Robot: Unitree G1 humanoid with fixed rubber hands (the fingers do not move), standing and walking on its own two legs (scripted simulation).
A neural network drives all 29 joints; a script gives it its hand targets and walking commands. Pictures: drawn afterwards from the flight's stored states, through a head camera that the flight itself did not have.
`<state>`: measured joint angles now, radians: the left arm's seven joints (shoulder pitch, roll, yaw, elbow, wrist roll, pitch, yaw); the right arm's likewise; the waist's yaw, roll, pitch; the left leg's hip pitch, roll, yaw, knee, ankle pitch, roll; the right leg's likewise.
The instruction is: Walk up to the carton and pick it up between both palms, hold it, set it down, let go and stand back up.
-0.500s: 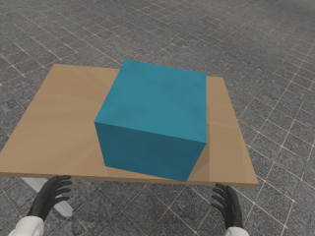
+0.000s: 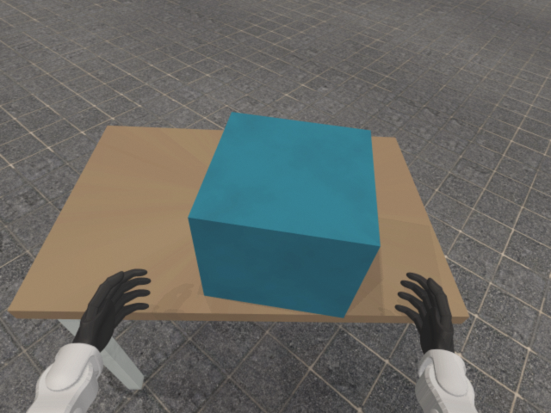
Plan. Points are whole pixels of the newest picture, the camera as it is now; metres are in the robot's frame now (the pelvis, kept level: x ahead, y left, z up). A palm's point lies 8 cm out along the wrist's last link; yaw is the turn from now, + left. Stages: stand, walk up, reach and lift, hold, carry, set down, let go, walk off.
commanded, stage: reach and lift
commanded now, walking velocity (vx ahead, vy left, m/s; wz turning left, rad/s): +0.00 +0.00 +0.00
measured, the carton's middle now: (286, 213) +0.45 -0.02 +0.00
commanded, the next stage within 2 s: none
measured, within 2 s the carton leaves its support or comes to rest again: neither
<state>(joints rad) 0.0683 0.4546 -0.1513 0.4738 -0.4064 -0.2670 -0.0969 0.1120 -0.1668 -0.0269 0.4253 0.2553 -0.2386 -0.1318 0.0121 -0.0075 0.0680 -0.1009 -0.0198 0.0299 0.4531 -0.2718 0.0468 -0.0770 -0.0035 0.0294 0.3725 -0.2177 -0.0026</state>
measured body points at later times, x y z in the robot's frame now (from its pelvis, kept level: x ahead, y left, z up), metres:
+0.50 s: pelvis +0.00 -0.03 +0.00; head +0.00 -0.02 +0.45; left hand +0.33 +0.23 +0.07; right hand +0.29 -0.24 +0.06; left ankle -0.01 +0.08 -0.74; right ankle +0.00 -0.15 -0.74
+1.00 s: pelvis +0.00 -0.02 +0.00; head +0.01 +0.00 +0.45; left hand +0.41 +0.24 +0.12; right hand +0.35 -0.25 +0.10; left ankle -0.01 +0.08 -0.74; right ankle +0.00 -0.15 -0.74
